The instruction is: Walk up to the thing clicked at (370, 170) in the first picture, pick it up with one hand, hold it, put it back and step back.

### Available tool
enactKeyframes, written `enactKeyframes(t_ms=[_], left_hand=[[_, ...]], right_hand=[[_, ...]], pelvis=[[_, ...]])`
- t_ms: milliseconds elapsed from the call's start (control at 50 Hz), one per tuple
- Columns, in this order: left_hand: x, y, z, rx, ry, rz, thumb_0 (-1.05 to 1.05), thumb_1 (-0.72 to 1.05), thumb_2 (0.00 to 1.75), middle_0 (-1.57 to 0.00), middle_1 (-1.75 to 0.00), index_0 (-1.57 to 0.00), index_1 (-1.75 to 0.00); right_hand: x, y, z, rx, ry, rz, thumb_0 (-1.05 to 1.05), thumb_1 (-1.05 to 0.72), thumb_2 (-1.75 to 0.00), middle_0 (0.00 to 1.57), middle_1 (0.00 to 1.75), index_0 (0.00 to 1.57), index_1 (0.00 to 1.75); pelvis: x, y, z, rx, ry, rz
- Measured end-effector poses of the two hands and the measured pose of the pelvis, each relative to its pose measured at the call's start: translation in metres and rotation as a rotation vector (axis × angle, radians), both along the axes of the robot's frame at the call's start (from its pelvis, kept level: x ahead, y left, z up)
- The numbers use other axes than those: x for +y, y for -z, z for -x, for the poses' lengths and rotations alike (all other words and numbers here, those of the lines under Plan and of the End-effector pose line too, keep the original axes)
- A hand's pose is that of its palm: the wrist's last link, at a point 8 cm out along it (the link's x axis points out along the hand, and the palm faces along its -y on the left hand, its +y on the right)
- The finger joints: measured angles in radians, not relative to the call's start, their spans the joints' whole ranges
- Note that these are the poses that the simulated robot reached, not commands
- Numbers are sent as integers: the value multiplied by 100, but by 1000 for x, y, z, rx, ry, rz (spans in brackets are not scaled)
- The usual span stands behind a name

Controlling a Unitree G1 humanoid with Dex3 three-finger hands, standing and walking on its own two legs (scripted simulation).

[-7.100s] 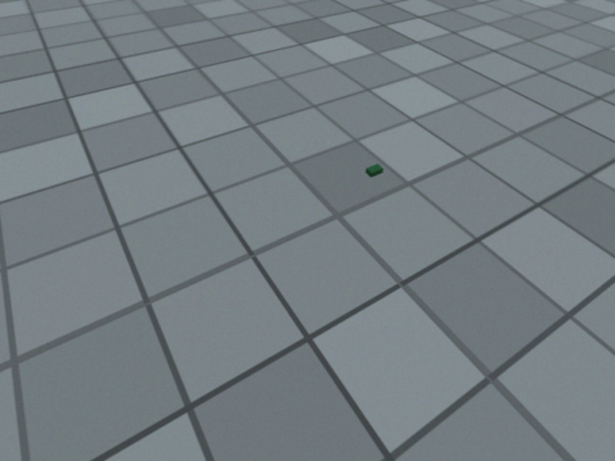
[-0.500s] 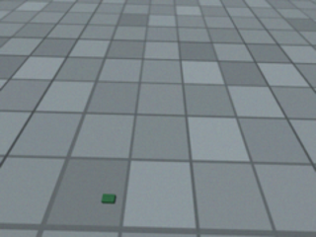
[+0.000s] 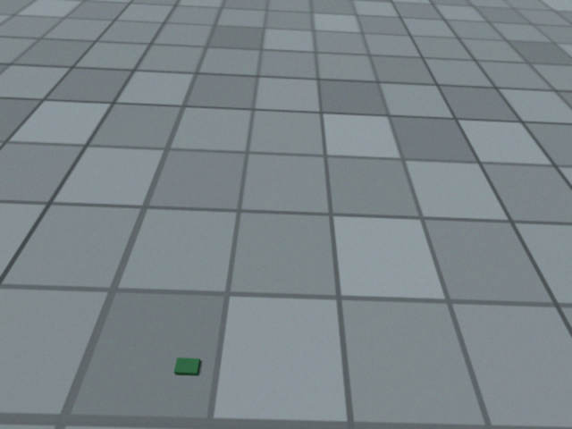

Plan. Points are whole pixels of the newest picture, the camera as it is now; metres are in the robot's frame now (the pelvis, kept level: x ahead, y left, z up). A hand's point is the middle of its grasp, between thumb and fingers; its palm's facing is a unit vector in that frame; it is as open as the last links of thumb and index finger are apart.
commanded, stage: stand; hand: left
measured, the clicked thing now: (187, 366) +0.46 +0.30 -0.77
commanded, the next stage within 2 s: none
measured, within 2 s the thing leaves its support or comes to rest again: neither
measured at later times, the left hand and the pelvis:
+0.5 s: hand out of the picture +0.09 +0.25 -0.16, palm faces -0.01 -0.94 -0.34, open 7.4 cm; pelvis +0.01 +0.00 +0.00, yaw +0 degrees
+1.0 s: hand out of the picture +0.08 +0.25 -0.16, palm faces -0.03 -0.94 -0.34, open 7.4 cm; pelvis +0.01 -0.01 +0.00, yaw +0 degrees
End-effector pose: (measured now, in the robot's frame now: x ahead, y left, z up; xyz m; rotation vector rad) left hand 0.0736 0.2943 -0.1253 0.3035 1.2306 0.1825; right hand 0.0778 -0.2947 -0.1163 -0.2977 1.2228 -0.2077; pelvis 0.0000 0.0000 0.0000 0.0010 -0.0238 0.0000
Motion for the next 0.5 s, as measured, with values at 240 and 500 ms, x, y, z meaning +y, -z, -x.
enactKeyframes(t_ms=[240, 500], left_hand=[[-2, -2, -8, -7, -4, -2, 1, 90, 90, -20, -30, -20, -30], [-1, -5, -11, -14, -7, -14, 1, 90, 90, -20, -30, -20, -30]], right_hand=[[-3, -2, -14, -17, -8, 9, 0, -91, -90, 21, 30, 20, 30], [-3, 0, -14, -12, -13, 0, 0, -91, -90, 21, 30, 20, 30]], pelvis=[[-2, -1, -7, -3, 0, 2], [-4, -1, -9, -7, -3, 1]])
